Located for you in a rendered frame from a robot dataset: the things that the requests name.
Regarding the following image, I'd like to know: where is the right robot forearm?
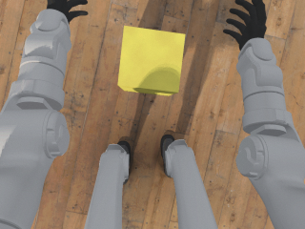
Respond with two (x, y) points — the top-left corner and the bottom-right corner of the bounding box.
(236, 37), (305, 150)

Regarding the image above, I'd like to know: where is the robot left upper arm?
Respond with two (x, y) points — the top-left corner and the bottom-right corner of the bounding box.
(0, 109), (70, 229)

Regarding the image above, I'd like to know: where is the robot right hand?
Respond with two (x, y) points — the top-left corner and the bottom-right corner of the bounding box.
(223, 0), (267, 50)

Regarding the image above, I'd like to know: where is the right robot shin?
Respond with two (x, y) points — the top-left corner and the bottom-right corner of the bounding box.
(167, 139), (195, 158)

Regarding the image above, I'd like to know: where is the left robot forearm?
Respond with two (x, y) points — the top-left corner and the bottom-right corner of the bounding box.
(0, 9), (72, 115)

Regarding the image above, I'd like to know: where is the robot right upper arm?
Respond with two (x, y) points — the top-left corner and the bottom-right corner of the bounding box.
(235, 134), (305, 229)

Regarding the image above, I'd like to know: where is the robot left hand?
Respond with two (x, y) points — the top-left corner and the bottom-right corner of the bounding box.
(47, 0), (88, 23)

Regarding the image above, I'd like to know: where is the carton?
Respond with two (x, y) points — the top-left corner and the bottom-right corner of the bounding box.
(117, 26), (186, 96)

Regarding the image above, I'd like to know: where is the right robot foot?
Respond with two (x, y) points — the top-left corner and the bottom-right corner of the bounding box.
(160, 135), (174, 178)

